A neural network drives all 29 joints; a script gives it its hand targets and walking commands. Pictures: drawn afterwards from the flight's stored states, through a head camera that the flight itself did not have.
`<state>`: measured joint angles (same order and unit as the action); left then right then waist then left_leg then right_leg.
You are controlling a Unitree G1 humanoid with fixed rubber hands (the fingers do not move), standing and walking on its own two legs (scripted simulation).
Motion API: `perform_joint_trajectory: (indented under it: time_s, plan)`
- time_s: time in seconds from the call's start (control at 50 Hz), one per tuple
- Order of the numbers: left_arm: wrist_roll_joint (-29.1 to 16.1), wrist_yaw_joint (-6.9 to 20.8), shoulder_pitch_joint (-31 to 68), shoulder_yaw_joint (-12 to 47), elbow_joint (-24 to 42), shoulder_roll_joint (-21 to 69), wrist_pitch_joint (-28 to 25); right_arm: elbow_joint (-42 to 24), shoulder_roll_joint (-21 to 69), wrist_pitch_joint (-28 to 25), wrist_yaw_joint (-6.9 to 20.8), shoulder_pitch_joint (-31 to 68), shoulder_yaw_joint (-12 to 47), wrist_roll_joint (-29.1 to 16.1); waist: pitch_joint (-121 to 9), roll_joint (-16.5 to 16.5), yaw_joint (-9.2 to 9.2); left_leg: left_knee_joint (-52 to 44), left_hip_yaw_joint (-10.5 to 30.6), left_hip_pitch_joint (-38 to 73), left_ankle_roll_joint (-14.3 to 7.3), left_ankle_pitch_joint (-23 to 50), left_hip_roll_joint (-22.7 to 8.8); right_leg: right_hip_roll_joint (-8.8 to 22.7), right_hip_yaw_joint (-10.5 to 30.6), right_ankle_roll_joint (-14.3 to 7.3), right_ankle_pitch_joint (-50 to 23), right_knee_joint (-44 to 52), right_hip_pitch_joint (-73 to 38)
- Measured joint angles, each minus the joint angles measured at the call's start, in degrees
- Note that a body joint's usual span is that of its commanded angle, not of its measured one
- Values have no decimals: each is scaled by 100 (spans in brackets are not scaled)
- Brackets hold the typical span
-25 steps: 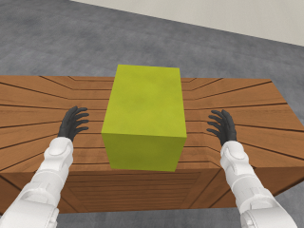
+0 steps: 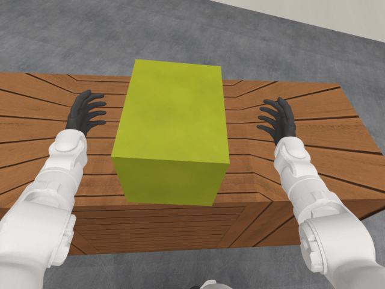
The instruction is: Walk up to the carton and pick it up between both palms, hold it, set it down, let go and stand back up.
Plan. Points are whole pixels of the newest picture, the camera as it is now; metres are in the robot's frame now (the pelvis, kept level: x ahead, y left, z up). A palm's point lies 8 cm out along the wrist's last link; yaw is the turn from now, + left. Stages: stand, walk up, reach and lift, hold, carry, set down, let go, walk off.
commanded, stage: reach and lift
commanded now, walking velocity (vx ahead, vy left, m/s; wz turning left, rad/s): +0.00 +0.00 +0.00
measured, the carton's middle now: (174, 133) +0.51 -0.01 -0.03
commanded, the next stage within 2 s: none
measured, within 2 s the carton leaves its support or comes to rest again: neither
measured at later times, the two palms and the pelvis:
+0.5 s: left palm (84, 106) +0.50 +0.19 +0.08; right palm (280, 116) +0.45 -0.24 +0.09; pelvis +0.00 -0.01 -0.01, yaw +0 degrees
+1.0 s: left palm (96, 139) +0.48 +0.19 -0.01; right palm (258, 147) +0.44 -0.22 -0.01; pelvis +0.00 +0.00 -0.05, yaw +0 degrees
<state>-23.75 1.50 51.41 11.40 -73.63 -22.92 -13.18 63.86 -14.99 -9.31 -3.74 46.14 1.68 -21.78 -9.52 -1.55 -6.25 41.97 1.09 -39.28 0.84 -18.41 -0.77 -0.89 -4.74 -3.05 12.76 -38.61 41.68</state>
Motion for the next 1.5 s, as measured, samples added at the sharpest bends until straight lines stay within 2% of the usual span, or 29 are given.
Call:
perform_joint_trajectory:
  time_s: [0.28, 0.44, 0.54, 0.68, 0.8, 1.0, 1.16, 1.38, 1.5]
  plan:
    - [0, 17, 957, -87, -575, -179, 64, 212, 69, 130, -168, 807, 105, -71, -240, -66, -155, 63, 26, -703, 79, 80, -2, -6, -10, -75, -35, -142, 739]
    - [-106, -12, 1305, 59, -858, -321, 57, 404, 59, 157, -182, 1082, 40, -76, -462, -43, -269, 130, 76, -1056, 106, 67, -6, -12, -52, -101, -16, -196, 1074]
    - [-86, 45, 1448, 42, -1091, -290, -51, 516, -19, 72, -141, 1166, 229, -200, -485, -58, -244, 198, 66, -1145, 107, 18, -16, -24, -36, -102, 25, -265, 1172]
    - [-76, 86, 1477, 113, -1556, -125, -419, 959, 10, -245, -103, 1237, 244, -149, -483, 25, -204, 411, 99, -1378, 93, -76, 12, 5, -61, -86, 126, -468, 1387]
    - [99, 91, 1337, -84, -1743, 30, -816, 1085, 133, -624, -113, 1092, 169, 5, -543, 83, -159, 779, 93, -1797, 67, -219, 55, 53, -49, -61, 277, -858, 1817]
    - [200, -72, 982, -250, -1192, 232, -1071, 895, 259, -1055, -113, 726, -144, 327, -606, 218, 1, 1430, 131, -2571, 34, -437, 35, 35, -77, -37, 411, -1366, 2531]
    - [192, -206, 1093, -168, -989, 322, -958, 957, 146, -993, -103, 951, -353, 484, -641, 260, 75, 1674, 146, -2859, 16, -486, 26, 19, -81, -15, 411, -1533, 2789]
    - [344, -225, 1496, -190, -1503, 486, -940, 1401, 279, -914, -154, 1378, -367, 516, -666, 161, -37, 1858, 110, -2728, 9, -610, 53, 41, -34, -9, 558, -1789, 2707]
    - [485, -265, 1563, -342, -1623, 597, -983, 1521, 451, -941, -216, 1459, -462, 611, -662, 163, -15, 1900, 104, -2668, 3, -654, 57, 41, -23, -4, 605, -1840, 2655]
